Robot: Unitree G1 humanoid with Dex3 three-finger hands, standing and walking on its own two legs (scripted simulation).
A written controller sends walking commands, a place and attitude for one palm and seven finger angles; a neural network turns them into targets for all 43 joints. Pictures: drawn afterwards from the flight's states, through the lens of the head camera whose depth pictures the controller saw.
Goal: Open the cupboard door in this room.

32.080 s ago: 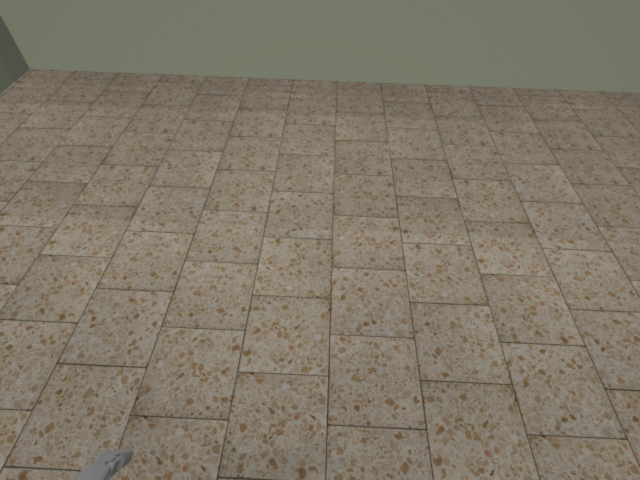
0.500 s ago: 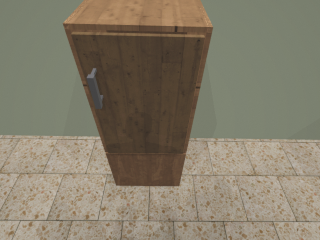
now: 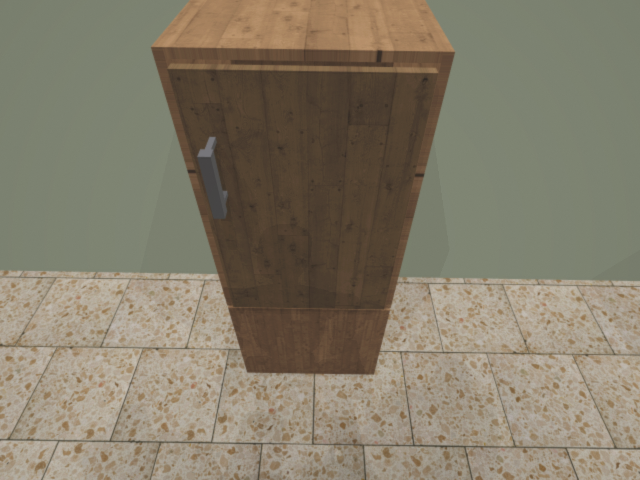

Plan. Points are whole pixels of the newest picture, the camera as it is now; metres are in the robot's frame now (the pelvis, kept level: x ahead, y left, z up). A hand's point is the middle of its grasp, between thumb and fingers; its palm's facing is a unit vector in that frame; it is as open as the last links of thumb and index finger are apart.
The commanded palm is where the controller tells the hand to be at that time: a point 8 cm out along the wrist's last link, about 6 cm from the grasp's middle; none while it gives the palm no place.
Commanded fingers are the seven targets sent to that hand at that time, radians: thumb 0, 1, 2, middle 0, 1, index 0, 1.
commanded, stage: look again from close up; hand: left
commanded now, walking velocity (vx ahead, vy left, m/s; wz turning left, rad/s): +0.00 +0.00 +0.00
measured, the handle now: (215, 178) +0.55 +0.21 +0.08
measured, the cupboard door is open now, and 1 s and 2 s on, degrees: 0 0 0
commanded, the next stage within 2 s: raise the hand with hooked fingers in 0.16 s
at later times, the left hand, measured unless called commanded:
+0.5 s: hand (180, 384) +0.23 +0.19 +0.02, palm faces +0.21 -0.97 -0.08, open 7.7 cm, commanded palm +0.12 +0.24 -0.04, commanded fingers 0.00 0.60 0.77 -0.22 -0.50 -0.22 -0.50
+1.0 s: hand (174, 412) +0.20 +0.19 +0.00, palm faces -0.07 -1.00 -0.06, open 10.5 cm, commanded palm +0.15 +0.26 +0.01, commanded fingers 0.00 0.01 0.52 -0.26 -0.87 -0.26 -0.87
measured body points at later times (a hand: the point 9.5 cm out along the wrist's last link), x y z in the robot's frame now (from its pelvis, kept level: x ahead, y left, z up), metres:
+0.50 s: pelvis +0.00 -0.01 -0.02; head +0.00 -0.02 +0.43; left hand +0.21 +0.24 +0.02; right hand +0.14 -0.27 -0.11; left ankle +0.01 +0.11 -0.73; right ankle -0.02 -0.13 -0.73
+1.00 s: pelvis -0.04 -0.04 -0.06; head +0.00 -0.04 +0.39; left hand +0.20 +0.24 +0.01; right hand +0.13 -0.25 -0.15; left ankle +0.01 +0.11 -0.73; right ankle -0.02 -0.13 -0.73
